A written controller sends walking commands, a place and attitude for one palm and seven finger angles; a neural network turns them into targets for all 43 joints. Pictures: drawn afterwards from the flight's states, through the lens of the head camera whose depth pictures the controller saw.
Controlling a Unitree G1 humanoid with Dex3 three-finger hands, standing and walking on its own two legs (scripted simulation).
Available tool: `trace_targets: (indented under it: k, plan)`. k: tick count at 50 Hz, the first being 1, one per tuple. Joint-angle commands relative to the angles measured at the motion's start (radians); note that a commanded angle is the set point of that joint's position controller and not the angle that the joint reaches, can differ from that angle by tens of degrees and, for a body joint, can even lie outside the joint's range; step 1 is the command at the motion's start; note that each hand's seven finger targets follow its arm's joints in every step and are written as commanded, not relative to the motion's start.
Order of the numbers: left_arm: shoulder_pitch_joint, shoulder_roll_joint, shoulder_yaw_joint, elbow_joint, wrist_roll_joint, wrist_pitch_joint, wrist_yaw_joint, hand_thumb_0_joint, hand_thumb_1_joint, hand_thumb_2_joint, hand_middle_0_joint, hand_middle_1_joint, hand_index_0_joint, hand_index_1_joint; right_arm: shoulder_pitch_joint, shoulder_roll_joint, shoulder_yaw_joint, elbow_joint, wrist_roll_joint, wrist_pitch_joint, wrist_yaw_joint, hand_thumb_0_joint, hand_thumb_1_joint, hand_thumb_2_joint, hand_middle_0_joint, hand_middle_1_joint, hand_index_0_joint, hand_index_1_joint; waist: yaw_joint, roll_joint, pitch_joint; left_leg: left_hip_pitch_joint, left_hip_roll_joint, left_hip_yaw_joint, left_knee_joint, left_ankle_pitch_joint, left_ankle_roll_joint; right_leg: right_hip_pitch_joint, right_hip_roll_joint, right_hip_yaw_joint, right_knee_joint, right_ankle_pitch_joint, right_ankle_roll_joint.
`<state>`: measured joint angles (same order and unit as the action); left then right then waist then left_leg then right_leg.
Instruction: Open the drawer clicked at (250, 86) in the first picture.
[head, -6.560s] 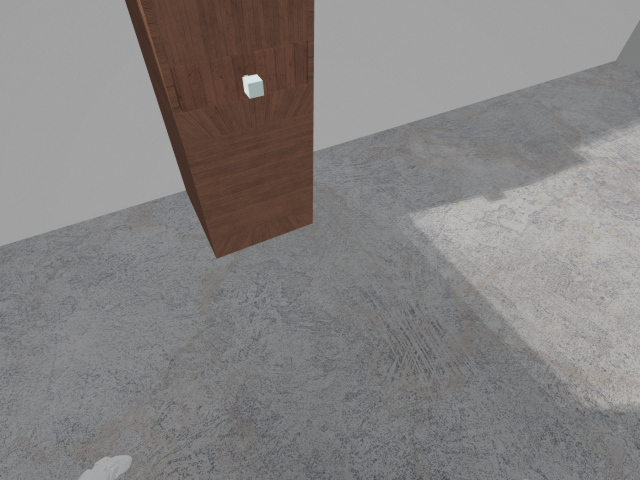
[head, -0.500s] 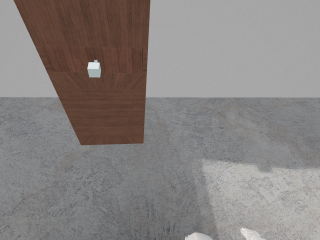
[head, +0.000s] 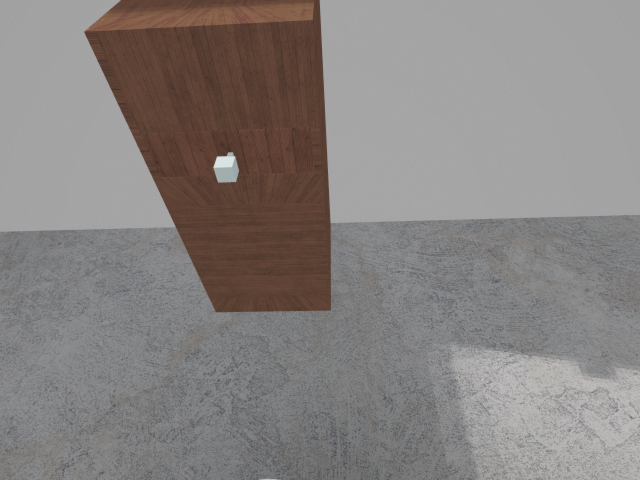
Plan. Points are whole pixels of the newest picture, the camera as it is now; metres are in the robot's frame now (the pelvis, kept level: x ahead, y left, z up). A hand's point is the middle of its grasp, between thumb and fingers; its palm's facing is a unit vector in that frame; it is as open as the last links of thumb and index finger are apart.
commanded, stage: take the last steps up to it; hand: left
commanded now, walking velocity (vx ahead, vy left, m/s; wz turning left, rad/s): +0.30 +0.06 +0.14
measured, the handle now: (228, 164) +0.79 +0.25 -0.06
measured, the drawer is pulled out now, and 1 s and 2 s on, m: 0.00 0.00 0.00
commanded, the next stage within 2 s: come to a stop and stand still in 0.90 s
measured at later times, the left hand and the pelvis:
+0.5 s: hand out of the picture -0.05 +0.25 -0.18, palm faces +0.14 -0.98 -0.13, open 7.3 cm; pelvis +0.06 +0.10 +0.00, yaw +2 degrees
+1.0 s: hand (203, 360) +0.36 +0.24 -0.18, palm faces -0.02 -0.99 -0.17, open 7.3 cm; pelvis +0.24 +0.08 -0.02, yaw +0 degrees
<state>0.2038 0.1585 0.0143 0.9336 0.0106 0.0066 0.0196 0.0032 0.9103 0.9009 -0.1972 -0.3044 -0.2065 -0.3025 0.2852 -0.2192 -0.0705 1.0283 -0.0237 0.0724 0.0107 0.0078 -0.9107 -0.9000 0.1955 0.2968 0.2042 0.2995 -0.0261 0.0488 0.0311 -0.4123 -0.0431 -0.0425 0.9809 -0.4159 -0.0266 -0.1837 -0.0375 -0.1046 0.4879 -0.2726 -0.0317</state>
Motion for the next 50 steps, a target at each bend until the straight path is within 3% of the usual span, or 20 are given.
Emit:
trace_targets:
  k: [1, 12, 15, 17, 18, 19, 20, 21, 22, 24, 28, 34, 40, 43, 45, 46, 47, 48, 49, 50]
  plan:
    - [0.066, 0.167, 0.051, -0.023, 0.003, -0.042, 0.009, 0.000, 0.900, 0.900, -0.200, -0.300, -0.200, -0.300, -0.003, -0.072, -0.025, -0.049, -0.010, -0.027, 0.011, 0.000, -0.900, -0.900, 0.200, 0.300, 0.200, 0.300, 0.033, -0.184, 0.069, -0.167, 0.082, 0.005, 0.170, 0.124, -0.018, 0.005, -0.260, 0.236, -0.333, -0.165, -0.044]
    - [0.252, 0.169, 0.051, 0.110, 0.027, -0.065, 0.001, 0.000, 0.900, 0.900, -0.200, -0.300, -0.200, -0.300, -0.127, -0.019, -0.005, -0.076, -0.001, -0.061, 0.027, 0.000, -0.900, -0.900, 0.200, 0.300, 0.200, 0.300, 0.087, -0.221, 0.098, -0.082, 0.129, 0.114, -0.211, 0.077, -0.011, 0.025, -0.292, 0.206, -0.376, -0.236, -0.086]
    - [0.245, 0.182, 0.057, 0.130, 0.025, -0.058, -0.002, 0.000, 0.900, 0.900, -0.200, -0.300, -0.200, -0.300, -0.094, -0.004, 0.006, -0.069, 0.004, -0.079, 0.025, 0.000, -0.900, -0.900, 0.200, 0.300, 0.200, 0.300, 0.072, -0.236, 0.066, 0.066, 0.105, 0.150, -0.362, 0.063, 0.007, -0.017, -0.273, 0.162, -0.317, -0.193, -0.083]
    - [0.217, 0.169, 0.057, 0.141, 0.017, -0.050, -0.004, 0.000, 0.900, 0.900, -0.200, -0.300, -0.200, -0.300, 0.014, -0.018, 0.004, -0.028, 0.005, -0.095, 0.015, 0.000, -0.900, -0.900, 0.200, 0.300, 0.200, 0.300, 0.013, -0.158, 0.028, 0.303, 0.075, 0.200, -0.523, 0.141, 0.005, -0.133, -0.217, 0.091, -0.210, -0.225, -0.045]
    - [0.219, 0.133, 0.049, 0.143, 0.014, -0.044, -0.007, 0.000, 0.900, 0.900, -0.200, -0.300, -0.200, -0.300, 0.102, -0.058, -0.001, 0.003, 0.008, -0.105, 0.002, 0.000, -0.900, -0.900, 0.200, 0.300, 0.200, 0.300, -0.023, -0.020, -0.007, 0.462, 0.105, 0.159, -0.578, 0.103, 0.005, -0.228, -0.171, 0.048, -0.082, -0.219, -0.017]
    - [0.217, 0.074, 0.036, 0.127, 0.007, -0.040, -0.013, 0.000, 0.900, 0.900, -0.200, -0.300, -0.200, -0.300, 0.201, -0.138, -0.022, 0.032, 0.000, -0.114, -0.009, 0.000, -0.900, -0.900, 0.200, 0.300, 0.200, 0.300, -0.065, 0.232, -0.040, 0.555, 0.313, -0.128, -0.684, -0.068, 0.059, -0.377, -0.064, -0.047, 0.188, -0.243, 0.032]
    - [0.165, 0.050, 0.028, 0.087, 0.012, -0.038, -0.013, 0.000, 0.900, 0.900, -0.200, -0.300, -0.200, -0.300, 0.283, -0.205, -0.035, 0.043, -0.002, -0.111, -0.019, 0.000, -0.900, -0.900, 0.200, 0.300, 0.200, 0.300, -0.089, 0.308, -0.013, 0.528, 0.457, -0.327, -0.817, -0.160, 0.129, -0.483, -0.016, -0.047, 0.413, -0.321, 0.046]
    - [0.114, 0.063, 0.034, 0.068, 0.015, -0.037, -0.013, 0.000, 0.900, 0.900, -0.200, -0.300, -0.200, -0.300, 0.253, -0.204, -0.030, 0.038, -0.003, -0.104, -0.025, 0.000, -0.900, -0.900, 0.200, 0.300, 0.200, 0.300, -0.077, 0.169, 0.055, 0.445, 0.493, -0.333, -0.845, -0.197, 0.168, -0.516, -0.053, 0.023, 0.523, -0.286, 0.028]
    - [0.107, 0.069, 0.036, 0.088, 0.021, -0.028, -0.013, 0.000, 0.900, 0.900, -0.200, -0.300, -0.200, -0.300, 0.194, -0.158, -0.018, 0.033, -0.002, -0.107, -0.031, 0.000, -0.900, -0.900, 0.200, 0.300, 0.200, 0.300, -0.053, 0.194, 0.074, 0.357, 0.453, -0.308, -0.865, -0.228, 0.151, -0.502, -0.082, 0.056, 0.602, -0.222, 0.023]
    - [0.125, 0.067, 0.044, 0.126, 0.024, -0.025, -0.026, 0.000, 0.900, 0.900, -0.200, -0.300, -0.200, -0.300, 0.099, -0.069, 0.011, 0.011, 0.003, -0.119, -0.034, 0.000, -0.900, -0.900, 0.200, 0.300, 0.200, 0.300, -0.007, 0.080, 0.166, 0.236, 0.377, -0.158, -0.877, -0.070, 0.111, -0.461, -0.109, 0.078, 0.646, -0.053, 0.029]
    - [0.195, 0.033, 0.046, 0.155, 0.020, -0.016, -0.031, 0.000, 0.900, 0.900, -0.200, -0.300, -0.200, -0.300, 0.119, -0.031, 0.021, 0.022, 0.012, -0.152, -0.043, 0.000, -0.900, -0.900, 0.200, 0.300, 0.200, 0.300, 0.037, 0.032, 0.106, 0.297, 0.304, 0.012, -0.843, 0.324, 0.093, -0.436, -0.083, 0.070, 0.658, 0.082, 0.056]
    - [0.068, 0.051, 0.055, 0.097, 0.014, -0.001, -0.031, 0.000, 0.900, 0.900, -0.200, -0.300, -0.200, -0.300, 0.190, -0.013, 0.030, 0.061, 0.012, -0.159, -0.054, 0.000, -0.900, -0.900, 0.200, 0.300, 0.200, 0.300, 0.033, 0.046, 0.132, 0.380, 0.330, 0.044, -0.805, 0.588, 0.126, -0.552, -0.085, 0.076, 0.620, 0.119, 0.066]
    - [-0.147, 0.028, 0.034, 0.030, 0.010, -0.016, -0.037, 0.000, 0.900, 0.900, -0.200, -0.300, -0.200, -0.300, 0.307, -0.014, 0.030, 0.119, -0.007, -0.154, -0.062, 0.000, -0.900, -0.900, 0.200, 0.300, 0.200, 0.300, -0.035, 0.044, 0.155, 0.503, 0.338, 0.068, -0.729, 0.865, 0.144, -0.538, -0.054, 0.001, 0.360, 0.070, 0.035]
    - [-0.132, 0.027, 0.030, 0.032, 0.006, -0.025, -0.033, 0.000, 0.900, 0.900, -0.200, -0.300, -0.200, -0.300, 0.299, -0.033, 0.027, 0.132, -0.007, -0.143, -0.063, 0.000, -0.900, -0.900, 0.200, 0.300, 0.200, 0.300, -0.014, 0.072, 0.118, 0.482, 0.332, 0.116, -0.627, 1.094, 0.135, -0.357, 0.005, -0.051, 0.208, 0.020, -0.002]
    - [0.003, 0.049, 0.036, 0.072, 0.009, -0.040, -0.027, 0.000, 0.900, 0.900, -0.200, -0.300, -0.200, -0.300, 0.275, -0.051, 0.020, 0.131, 0.002, -0.139, -0.063, 0.000, -0.900, -0.900, 0.200, 0.300, 0.200, 0.300, 0.043, 0.079, 0.030, 0.469, 0.316, 0.133, -0.483, 1.186, 0.114, -0.158, 0.052, -0.075, 0.114, 0.065, -0.024]
    - [0.115, 0.073, 0.044, 0.107, 0.010, -0.050, -0.025, 0.000, 0.900, 0.900, -0.200, -0.300, -0.200, -0.300, 0.251, -0.061, 0.016, 0.123, 0.010, -0.139, -0.060, 0.000, -0.900, -0.900, 0.200, 0.300, 0.200, 0.300, 0.095, 0.071, -0.035, 0.419, 0.289, 0.153, -0.360, 1.110, 0.090, 0.005, 0.053, -0.077, 0.029, 0.168, -0.028]
    - [0.232, 0.139, 0.061, 0.141, 0.015, -0.064, -0.017, 0.000, 0.900, 0.900, -0.200, -0.300, -0.200, -0.300, 0.247, -0.040, 0.017, 0.112, 0.020, -0.140, -0.048, 0.000, -0.900, -0.900, 0.200, 0.300, 0.200, 0.300, 0.144, -0.014, -0.125, 0.216, 0.254, 0.158, -0.157, 0.880, 0.061, 0.267, -0.053, 0.042, 0.032, 0.330, -0.075]
    - [0.338, 0.224, 0.086, 0.168, 0.012, -0.073, -0.005, 0.000, 0.900, 0.900, -0.200, -0.300, -0.200, -0.300, 0.259, 0.017, 0.022, 0.087, 0.032, -0.145, -0.043, 0.000, -0.900, -0.900, 0.200, 0.300, 0.200, 0.300, 0.163, -0.195, -0.229, -0.035, 0.088, 0.206, 0.173, 0.112, 0.017, 0.473, -0.339, 0.420, 0.006, 0.687, -0.212]
    - [0.331, 0.250, 0.082, 0.167, -0.005, -0.071, -0.002, 0.000, 0.900, 0.900, -0.200, -0.300, -0.200, -0.300, 0.240, 0.012, 0.021, 0.075, 0.036, -0.138, -0.048, 0.000, -0.900, -0.900, 0.200, 0.300, 0.200, 0.300, 0.140, -0.168, -0.254, -0.063, 0.067, 0.100, 0.372, -0.203, 0.031, 0.409, -0.439, 0.502, -0.078, 0.759, -0.303]
    - [0.243, 0.213, 0.073, 0.148, -0.007, -0.063, 0.005, 0.000, 0.900, 0.900, -0.200, -0.300, -0.200, -0.300, 0.184, 0.039, 0.019, 0.062, 0.032, -0.130, -0.048, 0.000, -0.900, -0.900, 0.200, 0.300, 0.200, 0.300, 0.117, -0.064, -0.121, -0.110, 0.110, 0.045, 0.388, -0.153, 0.038, 0.283, -0.401, 0.411, -0.118, 0.671, -0.286]
